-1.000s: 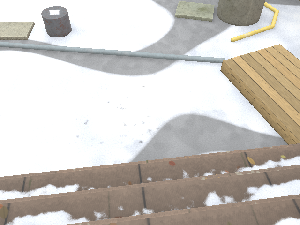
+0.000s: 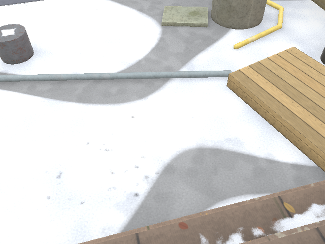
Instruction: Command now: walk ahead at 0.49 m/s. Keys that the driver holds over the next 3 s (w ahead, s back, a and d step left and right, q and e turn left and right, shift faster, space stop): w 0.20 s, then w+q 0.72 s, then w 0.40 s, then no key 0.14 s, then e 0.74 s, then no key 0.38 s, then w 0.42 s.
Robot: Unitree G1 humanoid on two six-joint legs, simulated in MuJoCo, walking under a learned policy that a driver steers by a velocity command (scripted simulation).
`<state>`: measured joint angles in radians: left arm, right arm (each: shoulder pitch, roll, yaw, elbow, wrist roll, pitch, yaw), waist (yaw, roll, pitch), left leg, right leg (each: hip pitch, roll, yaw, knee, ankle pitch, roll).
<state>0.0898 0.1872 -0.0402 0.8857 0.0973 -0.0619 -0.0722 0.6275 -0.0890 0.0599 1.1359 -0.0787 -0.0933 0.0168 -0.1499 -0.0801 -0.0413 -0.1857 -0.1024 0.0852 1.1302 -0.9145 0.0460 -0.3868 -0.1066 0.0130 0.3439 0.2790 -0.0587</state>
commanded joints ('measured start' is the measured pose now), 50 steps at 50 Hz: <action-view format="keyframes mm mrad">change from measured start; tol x64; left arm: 1 511 179 78 149 -24 -32 9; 50 571 329 141 27 57 -16 -15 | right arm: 1 29 -183 -39 8 -43 41 74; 50 -119 -219 -73 -314 68 -2 96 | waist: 1 260 -18 48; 50 315 -64 -76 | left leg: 1 -359 162 -233 208 863 114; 3 -824 15 -117 972 67 -2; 14 -642 282 -203 -463 1514 5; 21 -581 249 -159 -644 1183 7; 29 945 390 -386 -483 1889 380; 36 -565 210 -281 -642 832 271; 44 -451 120 -517 -186 351 189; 50 -1365 1 -227 1159 188 -87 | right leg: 1 637 8 -72 -79 184 -56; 3 1171 -280 197 333 860 -345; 6 480 -259 284 57 -358 -281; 24 239 -106 57 559 -371 -102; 28 -420 121 -114 1704 -1099 66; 31 -848 49 61 1399 -916 30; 39 63 21 42 314 342 54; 45 267 54 27 -119 -56 40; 48 1159 -297 180 499 1094 -412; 50 999 -435 554 308 590 -444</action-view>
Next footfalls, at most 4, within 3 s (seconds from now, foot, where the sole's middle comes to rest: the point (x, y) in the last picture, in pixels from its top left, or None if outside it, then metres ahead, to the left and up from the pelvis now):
0.02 right None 0.14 -0.11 -0.83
0.54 left None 0.41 0.12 -1.00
0.94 right None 0.68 -0.03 -1.18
1.46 left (95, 221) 0.97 0.33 -1.35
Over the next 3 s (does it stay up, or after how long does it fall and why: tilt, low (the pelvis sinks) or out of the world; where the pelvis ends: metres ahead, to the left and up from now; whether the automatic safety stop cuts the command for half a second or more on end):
stays up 1.21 0.22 -0.57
